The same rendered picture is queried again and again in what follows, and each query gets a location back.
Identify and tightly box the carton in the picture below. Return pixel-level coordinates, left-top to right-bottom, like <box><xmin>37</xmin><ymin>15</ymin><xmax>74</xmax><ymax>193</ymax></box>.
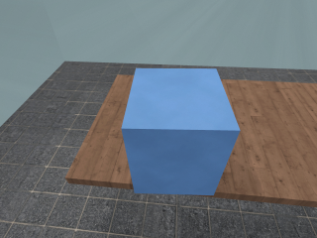
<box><xmin>121</xmin><ymin>68</ymin><xmax>241</xmax><ymax>195</ymax></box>

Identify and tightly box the table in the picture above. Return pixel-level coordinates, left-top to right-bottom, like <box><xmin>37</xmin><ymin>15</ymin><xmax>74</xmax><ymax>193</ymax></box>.
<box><xmin>65</xmin><ymin>74</ymin><xmax>317</xmax><ymax>207</ymax></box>

